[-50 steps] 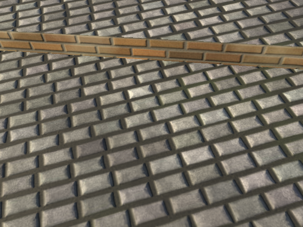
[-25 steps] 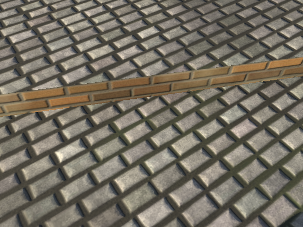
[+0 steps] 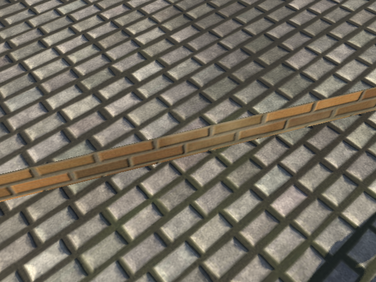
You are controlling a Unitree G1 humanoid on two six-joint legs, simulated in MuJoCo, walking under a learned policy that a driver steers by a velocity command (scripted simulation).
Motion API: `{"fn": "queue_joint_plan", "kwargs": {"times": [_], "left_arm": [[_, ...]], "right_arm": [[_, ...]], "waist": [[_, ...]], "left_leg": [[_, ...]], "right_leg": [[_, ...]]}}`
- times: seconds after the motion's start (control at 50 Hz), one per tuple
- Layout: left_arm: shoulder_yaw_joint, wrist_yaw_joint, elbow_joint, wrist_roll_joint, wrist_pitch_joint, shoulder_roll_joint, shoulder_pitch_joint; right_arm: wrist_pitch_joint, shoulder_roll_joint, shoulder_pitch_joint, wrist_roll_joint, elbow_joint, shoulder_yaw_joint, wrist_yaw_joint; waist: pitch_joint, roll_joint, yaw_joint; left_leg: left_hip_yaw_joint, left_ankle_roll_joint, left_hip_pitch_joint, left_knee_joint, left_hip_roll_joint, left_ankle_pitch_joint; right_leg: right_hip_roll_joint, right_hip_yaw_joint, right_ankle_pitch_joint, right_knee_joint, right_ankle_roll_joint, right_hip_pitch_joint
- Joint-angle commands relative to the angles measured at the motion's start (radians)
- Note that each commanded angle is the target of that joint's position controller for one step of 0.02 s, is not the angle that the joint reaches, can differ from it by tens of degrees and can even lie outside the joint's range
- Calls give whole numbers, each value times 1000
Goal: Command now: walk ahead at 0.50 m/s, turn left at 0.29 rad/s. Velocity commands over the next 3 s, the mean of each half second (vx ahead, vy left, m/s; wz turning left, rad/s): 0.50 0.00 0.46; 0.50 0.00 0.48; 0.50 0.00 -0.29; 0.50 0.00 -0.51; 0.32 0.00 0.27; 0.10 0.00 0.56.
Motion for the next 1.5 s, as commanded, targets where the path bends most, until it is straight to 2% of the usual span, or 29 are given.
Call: {"fn": "queue_joint_plan", "kwargs": {"times": [0.02,0.18,0.28,0.32,0.34,0.38,0.4,0.42,0.46,0.52,0.6,0.76,0.86,0.88,0.9,0.92,0.94,0.96,1.0,1.08,1.22,1.26,1.3,1.32,1.34,1.36,1.38,1.42,1.5], "left_arm": [[38,-1,-6,4,-28,93,47],[67,34,66,7,-35,161,83],[87,41,107,-21,-10,203,134],[94,44,111,-30,3,227,123],[73,31,133,49,4,197,174],[65,20,131,42,14,197,208],[39,10,50,26,9,90,237],[40,1,21,38,-2,126,158],[28,-2,9,17,-10,127,52],[24,6,41,51,20,133,114],[14,-1,27,45,49,113,59],[1,-9,-42,28,26,112,-170],[14,9,1,28,2,151,-1],[24,20,34,37,-12,173,107],[35,36,42,57,-21,237,249],[64,35,61,60,-10,356,268],[54,24,57,38,3,274,202],[33,15,41,28,8,184,139],[14,14,58,24,2,132,110],[12,3,118,8,-20,142,171],[27,12,163,13,2,178,226],[30,12,158,13,8,174,212],[35,14,140,-7,11,173,167],[27,12,120,-22,5,137,135],[1,14,76,-33,3,35,112],[8,23,74,-13,25,51,238],[19,25,105,27,52,102,238],[25,4,89,48,68,79,174],[22,-10,37,37,86,33,105]], "right_arm": [[22,-48,17,-3,-60,-21,-11],[32,-13,-180,-22,-140,-15,17],[38,-40,-299,-21,-209,-18,40],[40,-61,-281,-21,-225,-29,46],[53,-62,-211,-111,-209,-28,53],[38,-133,91,-115,-120,-70,31],[38,-302,129,-110,-130,-110,20],[46,-322,126,-66,-159,-113,15],[51,-239,64,-59,-144,-94,4],[38,-128,-45,-41,-163,-58,5],[17,-159,9,-42,-147,-64,10],[19,-171,106,-50,-120,-67,1],[8,-179,55,-53,-125,-62,-10],[3,-157,60,-50,-118,-52,-8],[-6,-103,51,-47,-145,-32,-5],[-7,-41,166,-22,-168,-20,-7],[8,-104,181,-57,-127,-23,-15],[13,-114,121,-63,-118,-26,-8],[14,-99,12,-73,-141,-18,5],[24,-63,-21,-95,-150,6,14],[18,-33,-234,-76,-214,45,3],[13,-32,-208,-63,-211,47,-15],[5,-49,-58,-69,-168,36,-35],[-6,-98,40,-86,-154,16,-46],[-11,-180,125,-107,-165,2,-53],[13,-241,100,-86,-154,-22,-47],[20,-151,37,-77,-179,-11,-37],[15,-47,-60,-68,-198,17,-25],[-20,-46,21,-75,-150,5,-30]], "waist": [[-62,-122,16],[23,-75,39],[62,-69,71],[36,-89,44],[7,-106,27],[-167,-21,-97],[-270,252,-58],[-360,191,-72],[-146,27,-53],[-85,40,42],[-50,30,34],[16,49,-51],[-32,51,39],[-93,3,89],[-215,-100,151],[-241,-371,82],[-168,-229,40],[-76,-103,38],[-11,-88,36],[-71,-114,12],[-40,-139,56],[-72,-157,39],[-117,-96,-41],[-156,-22,-98],[-207,170,-118],[-220,232,-28],[-125,82,-9],[30,82,24],[34,37,41]], "left_leg": [[-52,-7,-171,7,83,86],[-18,-10,-216,-366,65,447],[36,37,-247,-490,47,333],[87,72,-183,-504,5,225],[160,91,-91,-556,-48,174],[125,151,338,-611,-136,131],[-398,289,623,-703,172,54],[-773,340,689,-886,263,128],[-489,283,538,-870,213,226],[-295,227,286,-906,97,432],[-264,252,254,-966,66,417],[-297,215,355,-935,55,426],[-311,135,327,-758,53,670],[-265,113,311,-595,-7,714],[-195,84,217,-341,-68,547],[-86,56,-64,-125,-233,-53],[-121,69,-134,-24,-156,-92],[-127,67,-128,-11,-120,-14],[-94,50,-111,-77,-75,63],[-1,-2,-71,-146,-52,95],[70,-43,30,-523,-83,193],[77,-34,97,-565,-99,197],[69,-13,328,-696,-110,260],[-24,15,487,-756,-13,280],[-305,65,609,-862,266,408],[-505,173,563,-901,392,323],[-496,212,457,-911,362,-28],[-336,172,296,-994,249,-213],[-131,162,247,-998,203,54]], "right_leg": [[-277,230,106,-317,-174,175],[-252,-47,187,-373,-130,196],[-307,-87,200,-308,-101,358],[-316,-107,428,-208,-82,403],[-288,-165,532,-96,-49,431],[-232,-194,521,403,-9,249],[-94,-188,-79,779,65,-154],[11,44,-418,915,82,-308],[-89,117,-220,850,45,-396],[-133,127,-153,672,52,-190],[-116,102,-89,527,81,-213],[-53,106,108,159,97,-243],[6,79,43,7,37,76],[-8,89,43,-50,12,218],[-204,296,-97,-96,-38,400],[-397,737,-161,-241,-147,545],[-407,807,-274,-252,-166,460],[-354,666,-275,-253,-153,365],[-253,448,4,-275,-129,278],[-182,299,513,-229,-155,286],[-141,281,511,-205,-146,212],[-148,310,558,-139,-141,215],[-111,313,549,8,-112,122],[-51,282,466,209,-82,19],[51,184,50,515,-40,-145],[94,127,-377,677,-32,-274],[14,149,-371,816,-35,-336],[-27,137,-263,932,-21,-421],[-34,135,-88,1117,14,-524]]}}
